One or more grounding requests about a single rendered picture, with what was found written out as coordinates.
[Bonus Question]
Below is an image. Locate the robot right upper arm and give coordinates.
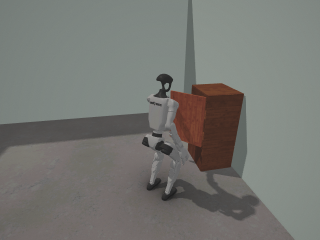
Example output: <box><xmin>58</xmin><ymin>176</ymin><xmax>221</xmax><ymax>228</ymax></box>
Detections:
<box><xmin>165</xmin><ymin>98</ymin><xmax>179</xmax><ymax>131</ymax></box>

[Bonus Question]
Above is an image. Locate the cupboard door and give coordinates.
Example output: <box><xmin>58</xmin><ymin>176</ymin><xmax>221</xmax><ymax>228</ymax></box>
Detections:
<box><xmin>169</xmin><ymin>90</ymin><xmax>207</xmax><ymax>147</ymax></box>

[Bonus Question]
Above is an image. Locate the robot left foot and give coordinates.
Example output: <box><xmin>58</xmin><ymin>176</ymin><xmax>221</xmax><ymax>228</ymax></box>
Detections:
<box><xmin>147</xmin><ymin>178</ymin><xmax>161</xmax><ymax>191</ymax></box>

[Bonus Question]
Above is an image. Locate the robot foot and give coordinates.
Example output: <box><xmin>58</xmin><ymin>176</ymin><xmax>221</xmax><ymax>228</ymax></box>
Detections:
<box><xmin>161</xmin><ymin>187</ymin><xmax>177</xmax><ymax>201</ymax></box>
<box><xmin>147</xmin><ymin>178</ymin><xmax>161</xmax><ymax>191</ymax></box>

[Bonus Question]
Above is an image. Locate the right robot forearm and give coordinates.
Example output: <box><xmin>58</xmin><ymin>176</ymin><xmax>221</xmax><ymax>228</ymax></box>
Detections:
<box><xmin>169</xmin><ymin>123</ymin><xmax>184</xmax><ymax>150</ymax></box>

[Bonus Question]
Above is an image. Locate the right robot hand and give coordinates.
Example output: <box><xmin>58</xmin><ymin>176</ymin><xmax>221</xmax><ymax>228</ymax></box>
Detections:
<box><xmin>177</xmin><ymin>148</ymin><xmax>189</xmax><ymax>165</ymax></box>

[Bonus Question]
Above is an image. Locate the robot left upper arm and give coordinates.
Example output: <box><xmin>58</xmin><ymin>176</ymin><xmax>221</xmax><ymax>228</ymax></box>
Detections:
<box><xmin>147</xmin><ymin>94</ymin><xmax>154</xmax><ymax>103</ymax></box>

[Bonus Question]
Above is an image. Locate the robot right foot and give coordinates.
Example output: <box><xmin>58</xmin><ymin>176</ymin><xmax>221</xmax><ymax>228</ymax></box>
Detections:
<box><xmin>161</xmin><ymin>187</ymin><xmax>177</xmax><ymax>201</ymax></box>

